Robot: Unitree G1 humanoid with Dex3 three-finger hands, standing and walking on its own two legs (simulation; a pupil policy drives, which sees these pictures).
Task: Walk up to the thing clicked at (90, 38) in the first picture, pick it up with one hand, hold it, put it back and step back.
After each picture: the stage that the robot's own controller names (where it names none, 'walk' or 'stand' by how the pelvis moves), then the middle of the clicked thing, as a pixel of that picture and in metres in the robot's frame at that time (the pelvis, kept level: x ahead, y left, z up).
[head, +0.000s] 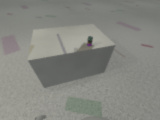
stand; (89, 41) +0.99 +0.05 -0.08
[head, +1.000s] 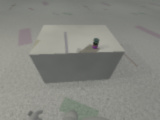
rise first; (95, 43) +0.90 +0.02 -0.05
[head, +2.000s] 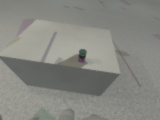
rise first; (82, 55) +0.58 +0.12 -0.04
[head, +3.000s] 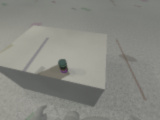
stand; (63, 66) +0.45 +0.26 -0.06
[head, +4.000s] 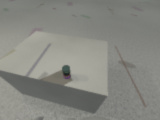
stand; (66, 72) +0.43 +0.22 -0.07
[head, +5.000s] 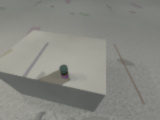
stand; (64, 71) +0.43 +0.23 -0.08
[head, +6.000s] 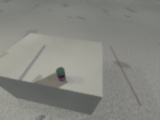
stand; (61, 74) +0.41 +0.25 -0.08
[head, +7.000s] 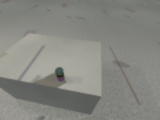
stand; (60, 74) +0.41 +0.26 -0.08
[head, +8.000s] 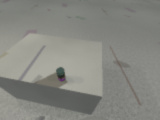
stand; (61, 74) +0.41 +0.25 -0.08
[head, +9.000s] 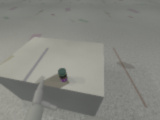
rise first; (63, 75) +0.41 +0.27 -0.08
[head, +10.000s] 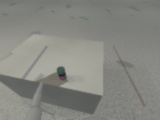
go down; (61, 73) +0.42 +0.28 -0.08
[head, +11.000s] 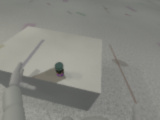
go down; (59, 69) +0.43 +0.26 -0.06
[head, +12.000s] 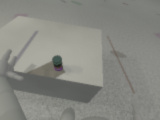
go down; (57, 63) +0.44 +0.25 -0.02
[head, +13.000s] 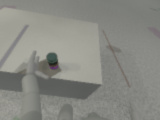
close in; (53, 61) +0.43 +0.25 +0.00
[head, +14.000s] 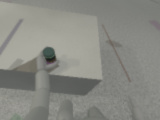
close; (50, 56) +0.44 +0.25 +0.03
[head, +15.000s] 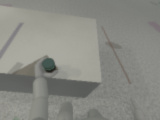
lift; (50, 67) +0.37 +0.24 +0.02
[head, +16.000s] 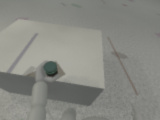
lift; (51, 71) +0.32 +0.24 +0.07
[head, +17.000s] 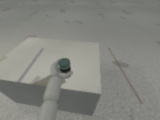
hold; (65, 68) +0.34 +0.17 +0.14
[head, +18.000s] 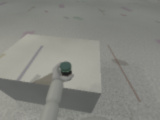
hold; (66, 71) +0.34 +0.17 +0.09
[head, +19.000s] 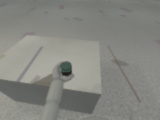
hold; (66, 71) +0.34 +0.16 +0.10
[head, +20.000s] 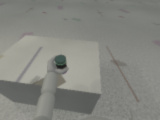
crouch; (61, 64) +0.37 +0.20 +0.12
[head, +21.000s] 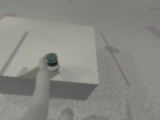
lower; (52, 62) +0.42 +0.24 +0.03
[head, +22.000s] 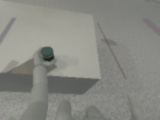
lower; (48, 56) +0.44 +0.25 +0.03
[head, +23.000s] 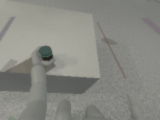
lower; (47, 56) +0.44 +0.25 +0.03
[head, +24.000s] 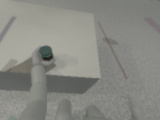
lower; (47, 55) +0.44 +0.25 +0.03
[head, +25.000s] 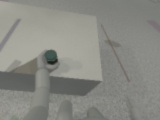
loosen; (52, 59) +0.42 +0.23 +0.03
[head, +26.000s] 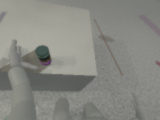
rise; (44, 56) +0.43 +0.25 +0.04
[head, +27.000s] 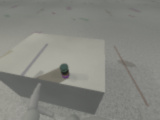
sink last; (64, 71) +0.43 +0.24 -0.02
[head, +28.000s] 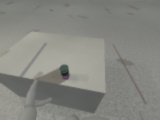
stand; (64, 72) +0.41 +0.23 -0.03
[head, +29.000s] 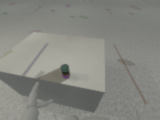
stand; (65, 71) +0.42 +0.24 -0.04
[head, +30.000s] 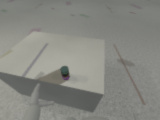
stand; (65, 73) +0.41 +0.24 -0.07
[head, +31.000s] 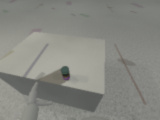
stand; (65, 73) +0.41 +0.24 -0.07
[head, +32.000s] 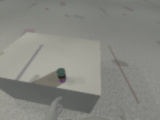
stand; (61, 75) +0.40 +0.24 -0.07
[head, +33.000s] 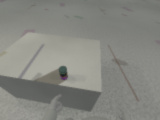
stand; (63, 73) +0.42 +0.24 -0.07
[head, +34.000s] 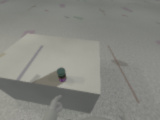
stand; (61, 74) +0.41 +0.25 -0.07
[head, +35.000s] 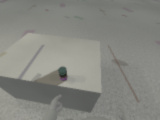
stand; (63, 73) +0.42 +0.24 -0.07
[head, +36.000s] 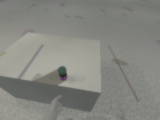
stand; (62, 73) +0.42 +0.24 -0.07
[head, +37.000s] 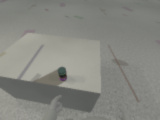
stand; (62, 74) +0.41 +0.24 -0.07
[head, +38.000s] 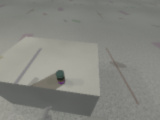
stand; (60, 77) +0.40 +0.24 -0.07
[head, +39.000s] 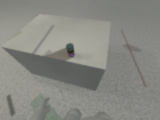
walk; (70, 50) +0.59 +0.22 -0.05
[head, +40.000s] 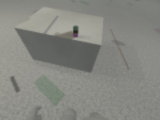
walk; (75, 31) +0.95 +0.24 -0.06
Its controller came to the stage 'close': yes
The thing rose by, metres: 0.21
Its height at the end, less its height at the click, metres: +0.00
